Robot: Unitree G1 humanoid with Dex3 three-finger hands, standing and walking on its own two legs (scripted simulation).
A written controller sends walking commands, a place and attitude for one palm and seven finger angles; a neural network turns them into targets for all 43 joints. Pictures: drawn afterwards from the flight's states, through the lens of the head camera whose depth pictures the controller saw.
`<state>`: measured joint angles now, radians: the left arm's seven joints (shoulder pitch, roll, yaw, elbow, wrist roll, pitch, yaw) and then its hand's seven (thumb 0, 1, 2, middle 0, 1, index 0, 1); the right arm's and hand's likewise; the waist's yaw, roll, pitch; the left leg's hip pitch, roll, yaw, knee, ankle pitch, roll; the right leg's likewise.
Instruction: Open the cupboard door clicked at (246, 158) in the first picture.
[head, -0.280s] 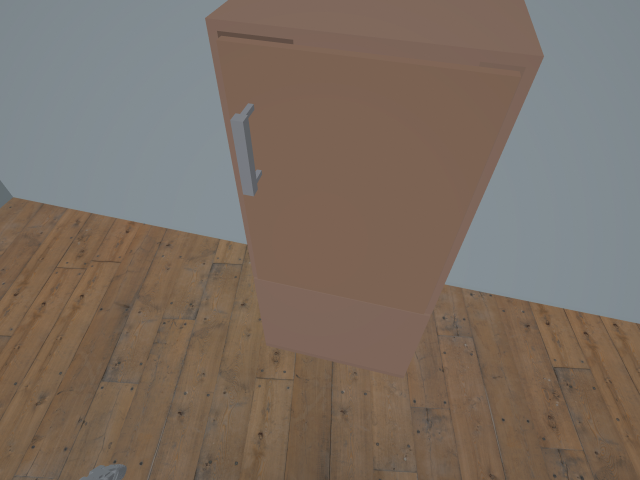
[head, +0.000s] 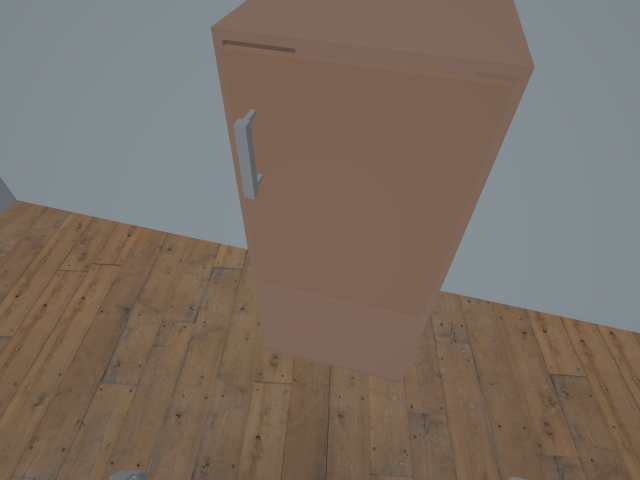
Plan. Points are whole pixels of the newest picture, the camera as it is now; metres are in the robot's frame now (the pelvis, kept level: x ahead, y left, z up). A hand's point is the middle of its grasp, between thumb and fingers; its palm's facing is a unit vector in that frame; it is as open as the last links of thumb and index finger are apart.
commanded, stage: stand and wait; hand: left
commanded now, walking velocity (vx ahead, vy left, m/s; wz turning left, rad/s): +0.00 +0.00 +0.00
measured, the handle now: (251, 155) +0.62 +0.17 +0.08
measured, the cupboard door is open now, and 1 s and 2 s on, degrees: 0 0 0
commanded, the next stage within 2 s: look at it before walking up in 0.54 s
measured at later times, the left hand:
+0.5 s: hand out of the picture +0.05 +0.24 -0.16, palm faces -0.02 -0.94 -0.33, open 7.4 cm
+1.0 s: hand out of the picture +0.07 +0.22 -0.15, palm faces -0.02 -0.95 -0.32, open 7.4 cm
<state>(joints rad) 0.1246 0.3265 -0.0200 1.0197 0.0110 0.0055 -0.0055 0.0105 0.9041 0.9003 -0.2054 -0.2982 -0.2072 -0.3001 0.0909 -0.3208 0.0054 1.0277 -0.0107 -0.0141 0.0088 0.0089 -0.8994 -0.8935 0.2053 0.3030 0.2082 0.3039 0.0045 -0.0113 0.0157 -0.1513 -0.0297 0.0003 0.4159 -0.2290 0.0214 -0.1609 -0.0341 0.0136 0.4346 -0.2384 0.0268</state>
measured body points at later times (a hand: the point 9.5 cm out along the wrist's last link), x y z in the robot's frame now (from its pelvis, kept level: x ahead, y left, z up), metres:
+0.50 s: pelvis -0.01 -0.01 +0.00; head +0.00 -0.01 +0.45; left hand +0.05 +0.29 -0.13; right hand +0.05 -0.31 -0.13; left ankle +0.00 +0.11 -0.74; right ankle +0.00 -0.14 -0.74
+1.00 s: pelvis -0.01 -0.02 +0.00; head +0.00 -0.02 +0.45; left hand +0.07 +0.27 -0.13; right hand +0.07 -0.31 -0.13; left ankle +0.00 +0.11 -0.74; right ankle +0.00 -0.14 -0.74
